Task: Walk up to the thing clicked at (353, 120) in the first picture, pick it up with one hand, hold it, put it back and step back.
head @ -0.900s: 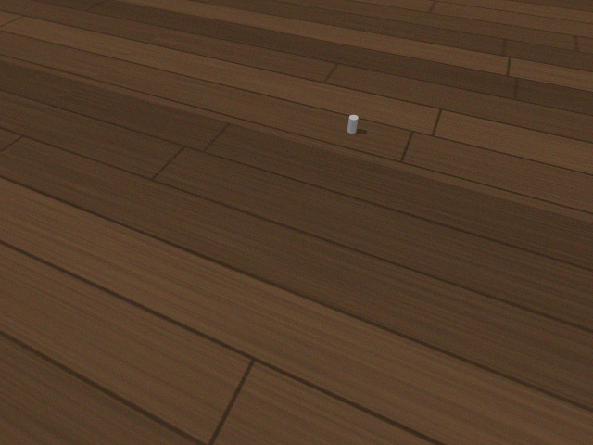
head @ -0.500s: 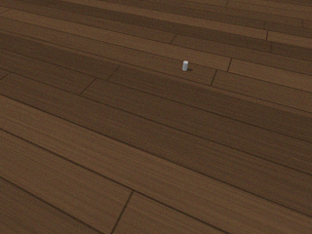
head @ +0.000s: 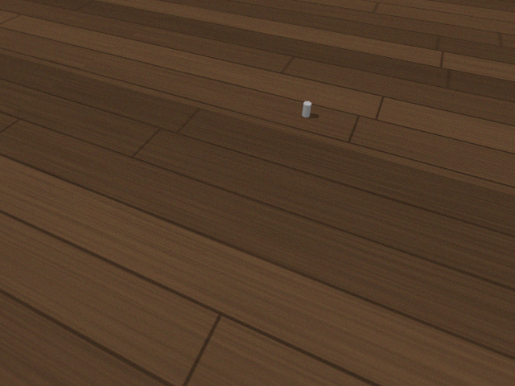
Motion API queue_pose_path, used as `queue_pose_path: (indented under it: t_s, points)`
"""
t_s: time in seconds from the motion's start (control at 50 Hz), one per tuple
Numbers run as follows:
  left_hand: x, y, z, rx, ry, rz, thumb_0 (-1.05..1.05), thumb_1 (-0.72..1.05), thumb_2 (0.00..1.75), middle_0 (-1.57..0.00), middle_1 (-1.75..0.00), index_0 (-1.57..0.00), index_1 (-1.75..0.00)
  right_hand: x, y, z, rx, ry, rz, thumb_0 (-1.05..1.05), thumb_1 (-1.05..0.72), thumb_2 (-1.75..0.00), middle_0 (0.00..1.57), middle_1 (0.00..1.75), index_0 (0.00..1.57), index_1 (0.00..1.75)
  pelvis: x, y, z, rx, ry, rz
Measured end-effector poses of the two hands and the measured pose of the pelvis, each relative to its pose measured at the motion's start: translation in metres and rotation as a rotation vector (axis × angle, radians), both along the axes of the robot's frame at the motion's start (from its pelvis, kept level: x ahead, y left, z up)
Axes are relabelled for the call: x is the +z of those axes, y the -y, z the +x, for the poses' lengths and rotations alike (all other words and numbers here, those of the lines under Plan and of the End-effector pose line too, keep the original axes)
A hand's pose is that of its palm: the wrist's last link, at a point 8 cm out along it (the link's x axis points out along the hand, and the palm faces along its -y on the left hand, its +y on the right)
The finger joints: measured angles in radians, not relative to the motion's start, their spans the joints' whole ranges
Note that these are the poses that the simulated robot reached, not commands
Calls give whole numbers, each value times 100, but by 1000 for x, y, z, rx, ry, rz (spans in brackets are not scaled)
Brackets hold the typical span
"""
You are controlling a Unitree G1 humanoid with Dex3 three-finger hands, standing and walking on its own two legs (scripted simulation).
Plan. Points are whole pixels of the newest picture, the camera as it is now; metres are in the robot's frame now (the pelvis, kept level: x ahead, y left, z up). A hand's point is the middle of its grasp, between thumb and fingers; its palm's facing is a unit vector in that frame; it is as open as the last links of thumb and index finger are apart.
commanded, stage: stand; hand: left
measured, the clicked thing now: (306, 109) +1.76 -0.31 -0.74
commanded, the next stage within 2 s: walk up in 0.22 s
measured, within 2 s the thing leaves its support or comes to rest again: neither
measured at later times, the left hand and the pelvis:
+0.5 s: hand (127, 378) +0.16 +0.23 -0.14, palm faces -0.13 -0.91 -0.39, open 7.4 cm; pelvis +0.05 -0.06 -0.01, yaw -7 degrees
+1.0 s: hand (210, 287) +0.33 +0.11 -0.16, palm faces -0.20 -0.92 -0.35, open 7.4 cm; pelvis +0.27 -0.16 -0.02, yaw -14 degrees
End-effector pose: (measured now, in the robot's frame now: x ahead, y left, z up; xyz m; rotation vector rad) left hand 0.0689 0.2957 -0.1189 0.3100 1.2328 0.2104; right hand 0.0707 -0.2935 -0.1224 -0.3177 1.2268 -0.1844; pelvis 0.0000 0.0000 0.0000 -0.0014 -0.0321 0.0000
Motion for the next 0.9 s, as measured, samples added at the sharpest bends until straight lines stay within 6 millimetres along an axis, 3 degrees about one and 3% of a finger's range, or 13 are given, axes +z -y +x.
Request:
queue_pose_path:
  t_s: [0.28,0.4,0.5,0.58,0.62,0.7,0.78,0.9]
  points:
    - [1,-3,-2,-16,-4,-14,1,91,89,-20,-30,-20,-30,2,6,-3,-15,44,8,0,-90,-90,20,30,21,30,-2,1,2,-32,-8,14]
    - [12,-2,36,-98,0,19,1,91,89,-20,-30,-20,-30,7,49,-24,-88,80,-34,0,-90,-89,21,30,21,30,-6,23,18,-76,-11,32]
    - [23,21,85,-150,49,51,1,91,89,-20,-30,-20,-30,-2,103,-27,-145,38,-63,1,-90,-90,21,30,21,30,-15,56,48,-129,8,43]
    - [19,53,122,-171,86,100,1,91,89,-20,-30,-20,-30,-25,150,-4,-175,47,-71,1,-90,-90,20,30,21,30,-34,92,77,-151,23,15]
    - [17,71,132,-162,127,103,1,91,89,-20,-30,-20,-30,-30,162,15,-168,40,-64,1,-90,-90,20,30,21,30,-37,107,89,-152,26,6]
    - [22,105,136,-141,94,63,1,91,89,-20,-30,-20,-30,-17,170,66,-146,94,-15,1,-91,-90,20,30,20,30,-20,124,115,-181,28,19]
    - [24,126,146,-148,29,39,1,90,89,-20,-30,-20,-30,0,175,113,-131,162,15,1,-91,-90,20,30,21,30,-8,138,147,-218,23,14]
    - [13,141,195,-171,-14,16,1,90,89,-20,-30,-21,-31,10,188,165,-130,138,1,1,-91,-90,20,30,21,30,-9,154,207,-239,1,-13]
